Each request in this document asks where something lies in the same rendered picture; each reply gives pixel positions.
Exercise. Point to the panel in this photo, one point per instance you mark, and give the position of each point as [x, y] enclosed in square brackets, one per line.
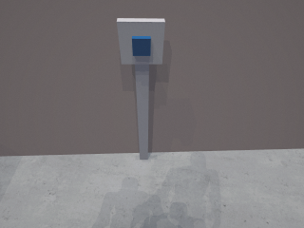
[153, 27]

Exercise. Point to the button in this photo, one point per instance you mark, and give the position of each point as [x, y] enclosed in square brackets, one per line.
[141, 45]

